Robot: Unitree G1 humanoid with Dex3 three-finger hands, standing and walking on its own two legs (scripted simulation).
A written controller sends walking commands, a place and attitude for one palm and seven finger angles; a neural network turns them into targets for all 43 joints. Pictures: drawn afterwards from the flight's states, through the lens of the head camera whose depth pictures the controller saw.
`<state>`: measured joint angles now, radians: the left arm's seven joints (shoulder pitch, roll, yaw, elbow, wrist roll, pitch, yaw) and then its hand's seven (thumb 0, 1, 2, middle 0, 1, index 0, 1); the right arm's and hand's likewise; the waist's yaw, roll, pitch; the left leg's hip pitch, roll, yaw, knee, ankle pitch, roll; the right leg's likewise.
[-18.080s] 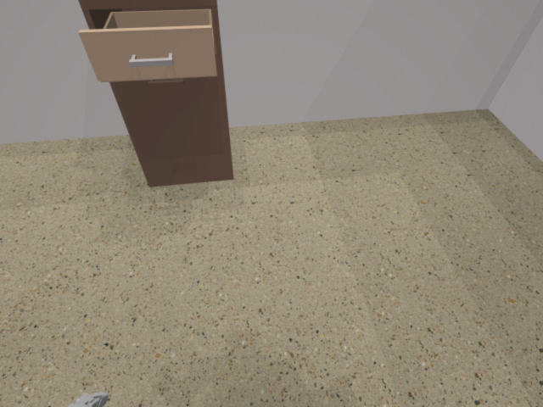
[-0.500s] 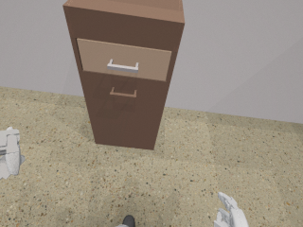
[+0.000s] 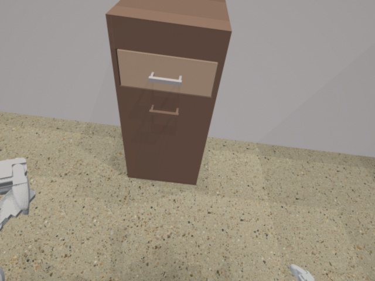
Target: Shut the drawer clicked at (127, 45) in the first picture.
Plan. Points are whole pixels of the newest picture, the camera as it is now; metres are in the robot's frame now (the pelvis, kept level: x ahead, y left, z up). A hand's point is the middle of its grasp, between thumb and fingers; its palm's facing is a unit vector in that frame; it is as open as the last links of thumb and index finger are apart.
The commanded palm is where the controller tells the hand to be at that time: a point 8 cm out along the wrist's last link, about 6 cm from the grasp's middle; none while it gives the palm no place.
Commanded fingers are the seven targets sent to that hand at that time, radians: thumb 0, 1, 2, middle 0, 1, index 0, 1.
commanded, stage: stop stepping back and stand still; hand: left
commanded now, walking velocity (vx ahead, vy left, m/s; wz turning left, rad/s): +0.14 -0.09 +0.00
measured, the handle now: (165, 78) +0.83 +0.15 +0.01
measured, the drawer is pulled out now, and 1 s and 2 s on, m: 0.00 0.00 0.00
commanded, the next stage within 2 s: let the arm hang, fingers relaxed in 1.10 s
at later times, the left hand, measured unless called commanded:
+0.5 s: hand (2, 226) +0.14 +0.27 +0.18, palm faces +0.44 -0.83 -0.35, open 3.3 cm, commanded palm +0.07 +0.30 +0.20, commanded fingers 0.00 0.90 0.90 -1.40 -1.60 -1.40 -1.60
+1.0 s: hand (18, 202) +0.17 +0.26 +0.18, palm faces +0.36 -0.81 -0.46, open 3.3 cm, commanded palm +0.10 +0.31 +0.20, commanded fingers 0.00 0.90 0.90 -1.40 -1.60 -1.40 -1.60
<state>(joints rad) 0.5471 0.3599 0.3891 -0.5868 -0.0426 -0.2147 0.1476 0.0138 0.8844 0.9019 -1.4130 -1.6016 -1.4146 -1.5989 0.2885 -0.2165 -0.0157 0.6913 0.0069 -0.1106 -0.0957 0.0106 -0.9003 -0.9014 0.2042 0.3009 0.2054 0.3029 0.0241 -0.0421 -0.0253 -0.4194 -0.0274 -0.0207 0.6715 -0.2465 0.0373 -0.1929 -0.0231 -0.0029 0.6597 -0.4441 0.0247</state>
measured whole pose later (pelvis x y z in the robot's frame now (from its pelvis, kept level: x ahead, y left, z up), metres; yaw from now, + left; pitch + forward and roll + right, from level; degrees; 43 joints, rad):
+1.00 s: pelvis -0.02 +0.02 +0.02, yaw +1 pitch +0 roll +0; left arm 0.63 0.38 0.36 -0.57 -0.04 -0.22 0.15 0.02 0.89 0.90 -1.41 -1.60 -1.41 -1.60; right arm 0.19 -0.19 0.01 0.60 0.01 -0.10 -0.07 0.01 -0.90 -0.90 0.20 0.30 0.21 0.30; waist 0.00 0.00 0.05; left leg -0.23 0.01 0.03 0.50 -0.27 0.01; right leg -0.22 0.01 -0.06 0.48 -0.26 -0.02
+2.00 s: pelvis -0.05 +0.03 +0.02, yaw +1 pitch -2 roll +0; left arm 0.31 0.10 0.01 1.17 0.01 0.00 0.03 0.01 0.91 0.90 -0.26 -0.37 -0.26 -0.37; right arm 0.34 -0.09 0.00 1.13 -0.01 0.01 -0.04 0.00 -0.90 -0.90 0.20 0.30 0.20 0.30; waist 0.00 0.02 0.04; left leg -0.20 -0.01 0.04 0.43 -0.20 0.02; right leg -0.21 -0.01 -0.06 0.44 -0.21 -0.01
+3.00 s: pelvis -0.03 +0.01 +0.03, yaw +0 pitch -2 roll +0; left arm 0.24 0.14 0.02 1.16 0.01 -0.02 0.03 0.01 0.91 0.90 -0.20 -0.30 -0.20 -0.30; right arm 0.27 -0.14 -0.01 1.14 -0.01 0.00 -0.04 0.00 -0.91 -0.90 0.20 0.30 0.20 0.30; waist 0.00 0.02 0.06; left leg -0.15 0.02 0.03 0.39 -0.21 -0.01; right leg -0.15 0.02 -0.06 0.39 -0.21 -0.05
